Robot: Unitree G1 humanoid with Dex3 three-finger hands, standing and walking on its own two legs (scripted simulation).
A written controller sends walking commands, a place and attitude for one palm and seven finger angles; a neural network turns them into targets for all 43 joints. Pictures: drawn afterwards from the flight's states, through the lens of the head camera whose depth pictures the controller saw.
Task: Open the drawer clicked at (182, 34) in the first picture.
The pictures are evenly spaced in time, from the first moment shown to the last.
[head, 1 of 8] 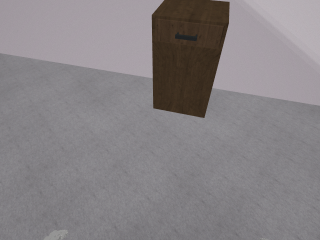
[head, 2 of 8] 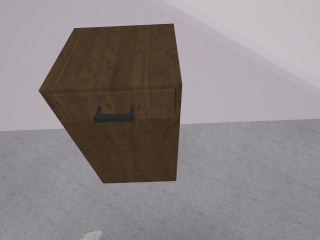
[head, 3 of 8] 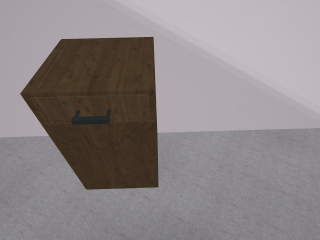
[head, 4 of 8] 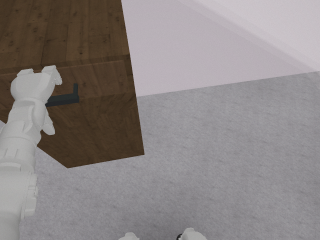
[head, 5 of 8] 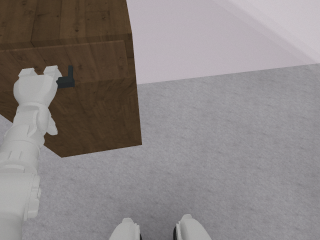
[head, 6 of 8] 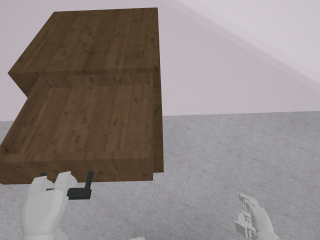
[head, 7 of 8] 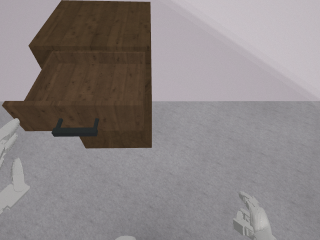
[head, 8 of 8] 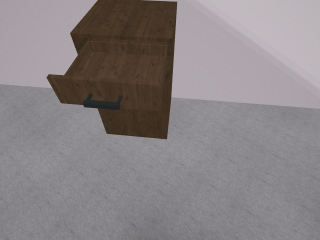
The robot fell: no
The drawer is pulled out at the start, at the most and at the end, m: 0.00 0.30 0.30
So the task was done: yes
